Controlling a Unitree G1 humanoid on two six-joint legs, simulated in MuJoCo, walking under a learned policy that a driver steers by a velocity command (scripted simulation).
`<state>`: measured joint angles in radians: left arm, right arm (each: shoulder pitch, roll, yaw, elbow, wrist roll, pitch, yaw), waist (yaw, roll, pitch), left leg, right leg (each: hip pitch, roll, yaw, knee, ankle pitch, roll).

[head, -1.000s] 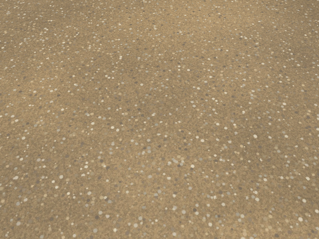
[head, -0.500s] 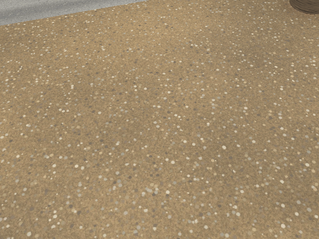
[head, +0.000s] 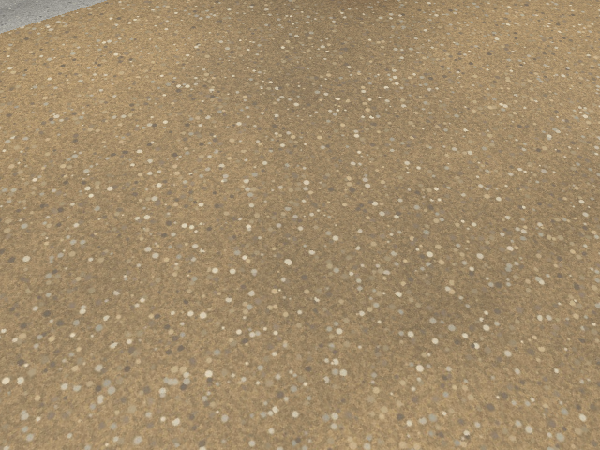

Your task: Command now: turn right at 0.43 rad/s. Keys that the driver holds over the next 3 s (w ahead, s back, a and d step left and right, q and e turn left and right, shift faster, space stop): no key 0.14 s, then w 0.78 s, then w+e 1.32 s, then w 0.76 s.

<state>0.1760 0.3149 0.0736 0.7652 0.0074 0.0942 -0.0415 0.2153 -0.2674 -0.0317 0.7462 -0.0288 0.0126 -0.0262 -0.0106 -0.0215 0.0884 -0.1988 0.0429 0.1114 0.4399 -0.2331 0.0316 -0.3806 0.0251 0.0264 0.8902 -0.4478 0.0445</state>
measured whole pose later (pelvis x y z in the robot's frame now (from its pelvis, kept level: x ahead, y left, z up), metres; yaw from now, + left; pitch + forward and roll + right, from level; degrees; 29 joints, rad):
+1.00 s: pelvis +0.27 +0.02 +0.00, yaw -5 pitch +1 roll +1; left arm 0.13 0.26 0.02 0.88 0.03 -0.03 -0.05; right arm 0.45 -0.19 -0.02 0.96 -0.01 -0.08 0.01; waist -0.02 -0.05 0.04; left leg 0.06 -0.09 0.07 0.16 -0.24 0.09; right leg -0.66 -0.08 -0.04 0.83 -0.06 -0.03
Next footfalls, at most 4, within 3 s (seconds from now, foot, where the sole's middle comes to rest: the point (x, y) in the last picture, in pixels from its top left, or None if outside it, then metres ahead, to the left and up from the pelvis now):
0.12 right None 0.02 -0.12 -0.78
0.64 left None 0.22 0.09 -0.78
1.18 right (335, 408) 0.54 -0.08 -0.78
1.72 left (311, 271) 0.90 -0.04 -0.78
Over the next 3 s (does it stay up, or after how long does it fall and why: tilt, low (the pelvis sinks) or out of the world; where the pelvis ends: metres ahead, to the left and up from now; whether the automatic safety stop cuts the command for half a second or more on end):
stays up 1.21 -0.51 0.00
